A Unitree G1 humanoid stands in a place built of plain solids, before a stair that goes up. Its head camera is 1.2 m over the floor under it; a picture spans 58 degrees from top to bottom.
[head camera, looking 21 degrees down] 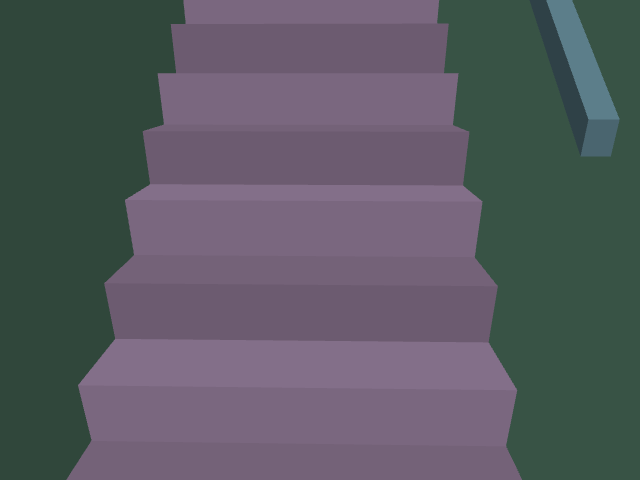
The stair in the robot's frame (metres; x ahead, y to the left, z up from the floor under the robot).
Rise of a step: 0.20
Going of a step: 0.22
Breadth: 1.20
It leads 1 degrees to the right of straight ahead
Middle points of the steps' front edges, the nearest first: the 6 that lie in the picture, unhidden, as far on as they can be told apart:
0.96 0.07 0.40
1.18 0.06 0.60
1.40 0.06 0.80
1.63 0.06 1.00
1.85 0.05 1.20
2.08 0.05 1.40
